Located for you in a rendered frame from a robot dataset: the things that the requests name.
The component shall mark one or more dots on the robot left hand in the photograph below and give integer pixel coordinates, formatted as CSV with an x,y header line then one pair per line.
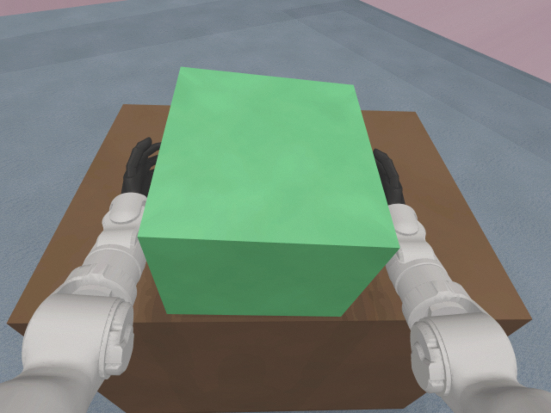
x,y
138,176

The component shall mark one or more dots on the left robot forearm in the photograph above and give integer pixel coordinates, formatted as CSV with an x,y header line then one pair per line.
x,y
115,263

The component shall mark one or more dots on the left robot upper arm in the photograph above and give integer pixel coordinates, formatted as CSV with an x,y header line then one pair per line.
x,y
76,342

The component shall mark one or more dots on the right robot upper arm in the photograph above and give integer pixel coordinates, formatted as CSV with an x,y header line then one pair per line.
x,y
466,360

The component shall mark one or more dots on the carton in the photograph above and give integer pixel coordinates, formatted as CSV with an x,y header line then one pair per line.
x,y
265,199

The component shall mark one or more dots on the robot right hand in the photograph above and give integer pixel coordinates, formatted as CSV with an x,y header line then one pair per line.
x,y
389,178

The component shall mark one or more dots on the pedestal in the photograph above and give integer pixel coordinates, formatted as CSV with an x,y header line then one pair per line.
x,y
189,363

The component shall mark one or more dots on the right robot forearm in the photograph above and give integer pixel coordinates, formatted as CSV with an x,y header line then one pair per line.
x,y
419,278

